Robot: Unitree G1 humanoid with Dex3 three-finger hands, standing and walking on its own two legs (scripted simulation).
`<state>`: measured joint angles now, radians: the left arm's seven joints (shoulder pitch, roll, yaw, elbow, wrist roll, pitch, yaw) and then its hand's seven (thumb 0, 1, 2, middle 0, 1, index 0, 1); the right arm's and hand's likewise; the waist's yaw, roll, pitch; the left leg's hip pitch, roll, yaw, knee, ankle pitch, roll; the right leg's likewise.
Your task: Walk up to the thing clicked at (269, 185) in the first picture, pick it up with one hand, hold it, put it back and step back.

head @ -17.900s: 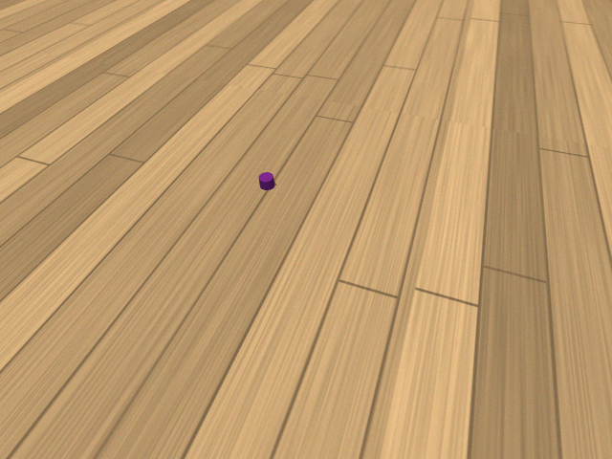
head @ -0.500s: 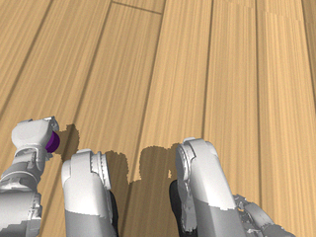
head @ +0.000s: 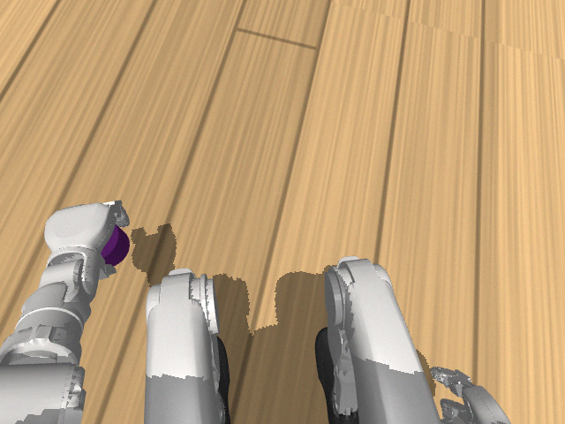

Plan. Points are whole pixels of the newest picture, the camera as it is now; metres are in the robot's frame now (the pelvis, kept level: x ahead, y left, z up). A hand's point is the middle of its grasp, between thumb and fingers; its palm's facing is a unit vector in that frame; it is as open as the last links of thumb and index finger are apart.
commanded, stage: lift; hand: left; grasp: from above
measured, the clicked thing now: (100, 242) +0.39 +0.30 -0.17
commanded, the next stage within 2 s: hold in 1.42 s
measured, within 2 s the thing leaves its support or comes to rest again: neither
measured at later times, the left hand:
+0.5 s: hand (25, 249) +0.33 +0.29 +0.03, palm faces -0.38 -0.12 -0.91, open 9.4 cm
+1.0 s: hand out of the picture +0.33 +0.27 +0.22, palm faces -0.43 -0.12 -0.90, open 9.4 cm
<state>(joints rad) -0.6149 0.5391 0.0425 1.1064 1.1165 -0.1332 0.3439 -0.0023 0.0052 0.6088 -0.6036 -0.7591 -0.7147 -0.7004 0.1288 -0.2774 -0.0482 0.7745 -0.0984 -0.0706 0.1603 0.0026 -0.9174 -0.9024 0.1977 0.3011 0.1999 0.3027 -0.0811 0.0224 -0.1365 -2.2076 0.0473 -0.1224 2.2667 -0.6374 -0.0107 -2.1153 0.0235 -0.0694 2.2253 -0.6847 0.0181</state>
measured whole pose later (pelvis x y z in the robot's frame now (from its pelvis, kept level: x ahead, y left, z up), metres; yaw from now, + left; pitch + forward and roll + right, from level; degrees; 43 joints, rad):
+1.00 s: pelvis +0.04 +0.01 +0.31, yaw +5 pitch +15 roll -3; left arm -0.23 0.42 -0.19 0.68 0.99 0.05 0.14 -0.01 0.04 0.59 -0.57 -0.79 -0.68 -0.73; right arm 0.22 -0.24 -0.03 0.70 0.03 0.00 -0.05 0.01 -0.93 -0.91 0.20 0.30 0.20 0.30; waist -0.04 0.04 -0.13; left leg -0.99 0.05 -0.01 1.20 -0.48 0.00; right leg -0.93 0.01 -0.01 1.16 -0.49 0.02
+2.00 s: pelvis +0.09 +0.01 +0.39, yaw +4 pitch +4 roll +0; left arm -0.25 0.38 -0.23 0.69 0.99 0.04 0.06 -0.01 0.01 0.62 -0.59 -0.78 -0.70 -0.73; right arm 0.21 -0.25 -0.04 0.69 0.06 0.04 -0.04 0.01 -0.92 -0.90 0.20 0.30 0.20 0.30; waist 0.00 0.03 -0.04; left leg -0.40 0.03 0.04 0.62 -0.30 0.00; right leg -0.37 -0.01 0.03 0.62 -0.32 0.02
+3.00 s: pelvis +0.07 +0.00 +0.40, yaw +5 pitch +0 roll +0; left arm -0.21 0.39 -0.24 0.58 0.99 0.02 -0.03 -0.01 0.00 0.64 -0.57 -0.80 -0.68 -0.77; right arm 0.16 -0.25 -0.02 0.66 0.07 0.08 -0.06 0.01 -0.92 -0.91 0.20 0.30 0.20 0.30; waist 0.02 0.04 0.01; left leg -0.27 0.03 0.04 0.48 -0.21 -0.01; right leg -0.26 -0.01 0.02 0.50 -0.24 0.01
